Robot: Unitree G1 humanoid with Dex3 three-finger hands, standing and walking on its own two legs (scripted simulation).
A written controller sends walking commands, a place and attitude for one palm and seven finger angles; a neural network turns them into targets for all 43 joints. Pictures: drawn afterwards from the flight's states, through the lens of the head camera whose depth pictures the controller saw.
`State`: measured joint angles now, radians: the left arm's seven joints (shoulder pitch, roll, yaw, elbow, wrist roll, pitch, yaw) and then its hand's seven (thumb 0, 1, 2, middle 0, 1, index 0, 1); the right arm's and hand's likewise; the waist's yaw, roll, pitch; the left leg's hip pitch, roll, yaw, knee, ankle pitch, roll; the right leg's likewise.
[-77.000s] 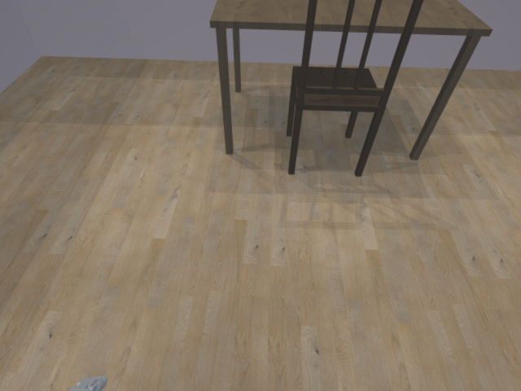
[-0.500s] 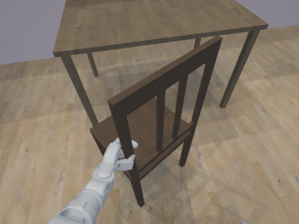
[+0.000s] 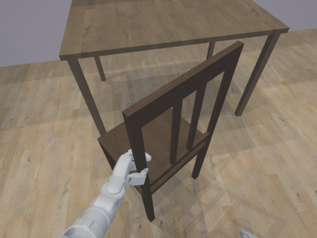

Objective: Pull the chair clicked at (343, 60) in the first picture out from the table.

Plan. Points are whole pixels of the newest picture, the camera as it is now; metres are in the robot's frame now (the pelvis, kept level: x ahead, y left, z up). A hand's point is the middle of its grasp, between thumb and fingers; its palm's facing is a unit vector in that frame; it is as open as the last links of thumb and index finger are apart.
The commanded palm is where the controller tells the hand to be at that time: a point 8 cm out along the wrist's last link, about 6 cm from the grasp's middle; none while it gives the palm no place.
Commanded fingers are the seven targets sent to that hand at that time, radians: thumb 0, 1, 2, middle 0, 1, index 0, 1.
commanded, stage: open the thumb and straighten the fingers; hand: left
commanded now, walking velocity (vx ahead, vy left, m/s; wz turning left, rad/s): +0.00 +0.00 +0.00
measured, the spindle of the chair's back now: (174, 137) +0.43 -0.04 -0.06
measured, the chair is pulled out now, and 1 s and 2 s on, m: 0.41 0.41 0.41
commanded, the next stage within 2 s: draw the fingers out of the gap in 0.78 s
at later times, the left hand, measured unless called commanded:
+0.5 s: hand (133, 169) +0.32 +0.09 -0.06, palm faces -0.23 -0.96 -0.17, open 13.6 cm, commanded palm +0.30 +0.13 -0.04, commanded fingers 0.00 -0.55 0.20 -0.15 -0.44 -0.15 -0.44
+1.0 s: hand (125, 169) +0.32 +0.11 -0.06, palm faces -0.20 -0.97 -0.17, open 17.4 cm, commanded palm +0.30 +0.16 -0.04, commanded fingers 0.00 -0.55 0.20 0.00 0.00 0.00 0.00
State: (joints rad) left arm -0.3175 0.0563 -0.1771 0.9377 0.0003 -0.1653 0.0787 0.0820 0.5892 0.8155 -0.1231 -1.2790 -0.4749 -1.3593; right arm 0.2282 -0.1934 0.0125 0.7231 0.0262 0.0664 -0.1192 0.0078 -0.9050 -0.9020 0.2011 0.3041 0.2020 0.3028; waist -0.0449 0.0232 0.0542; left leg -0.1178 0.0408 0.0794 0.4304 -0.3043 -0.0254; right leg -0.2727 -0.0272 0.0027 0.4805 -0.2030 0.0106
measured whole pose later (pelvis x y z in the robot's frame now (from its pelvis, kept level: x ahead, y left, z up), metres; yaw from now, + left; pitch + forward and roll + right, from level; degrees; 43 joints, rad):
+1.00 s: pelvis +0.00 -0.01 -0.03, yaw +4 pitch +10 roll +1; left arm -0.22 0.19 -0.05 0.57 0.00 0.00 -0.10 -0.01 -0.54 0.21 -0.01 -0.03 -0.01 -0.02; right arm 0.26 -0.28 -0.01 0.60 0.04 -0.04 -0.03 0.01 -0.91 -0.90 0.20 0.30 0.20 0.30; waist -0.08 0.02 -0.04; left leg -0.46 0.03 0.01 0.72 -0.42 -0.03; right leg -0.59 -0.06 -0.05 0.75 -0.33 0.00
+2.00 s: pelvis -0.01 -0.01 -0.06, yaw +6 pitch +11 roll +0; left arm 0.42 0.13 -0.05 -0.22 -0.14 -0.31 -0.02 -0.01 -0.54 0.21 0.00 -0.01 0.00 0.00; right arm 0.23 -0.22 0.00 0.53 0.03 -0.20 -0.03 0.01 -0.90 -0.90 0.20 0.30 0.20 0.30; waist -0.01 0.02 -0.10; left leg -0.63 0.03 -0.03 0.97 -0.52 -0.04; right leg -0.72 -0.07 -0.08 0.96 -0.42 0.00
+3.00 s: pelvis +0.02 +0.01 +0.00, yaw +4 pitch -4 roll +0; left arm 0.47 0.36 0.36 -0.42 -0.05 -0.09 0.18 0.01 0.65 0.79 -0.18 -0.26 -0.18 -0.25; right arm 0.20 -0.22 0.01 0.64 0.01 -0.14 -0.08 0.01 -0.90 -0.90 0.20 0.30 0.20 0.30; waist 0.07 0.09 0.04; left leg -0.05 0.03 0.01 0.45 -0.34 -0.02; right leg -0.16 -0.05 -0.06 0.47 -0.25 0.02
